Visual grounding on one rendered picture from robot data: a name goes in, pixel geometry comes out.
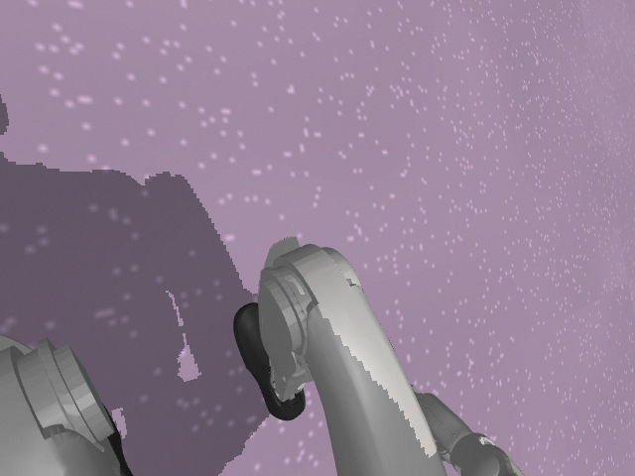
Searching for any right robot foot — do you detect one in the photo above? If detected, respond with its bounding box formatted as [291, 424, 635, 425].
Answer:
[233, 302, 306, 420]

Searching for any left robot foot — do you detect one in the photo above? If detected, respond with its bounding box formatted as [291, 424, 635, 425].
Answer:
[105, 408, 133, 476]

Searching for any right robot hand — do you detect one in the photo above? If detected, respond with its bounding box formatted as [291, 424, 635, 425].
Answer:
[411, 385, 474, 464]

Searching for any right robot arm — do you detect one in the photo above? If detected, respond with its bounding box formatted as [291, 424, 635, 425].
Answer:
[449, 433, 525, 476]

